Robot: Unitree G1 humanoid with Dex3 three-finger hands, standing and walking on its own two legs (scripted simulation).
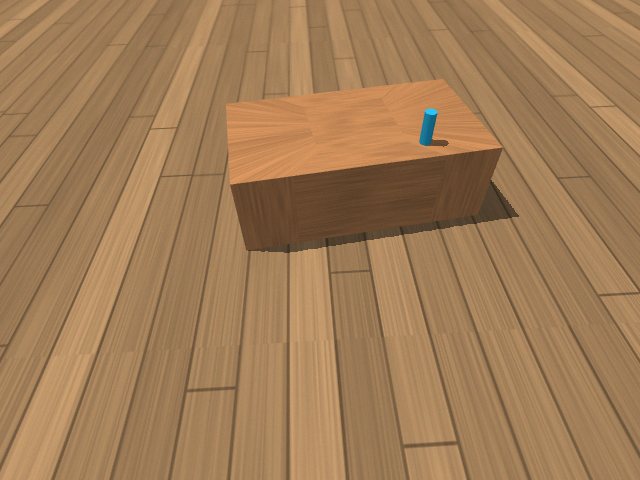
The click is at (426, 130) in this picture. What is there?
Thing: slim round
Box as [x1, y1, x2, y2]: [419, 109, 437, 145]
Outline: 434,109 425,110 419,142 424,145 430,143 437,112
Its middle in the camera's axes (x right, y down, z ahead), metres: +0.42 -0.43 +1.50
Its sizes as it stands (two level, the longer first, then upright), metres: 0.045 0.045 0.132
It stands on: a support 0.36 m high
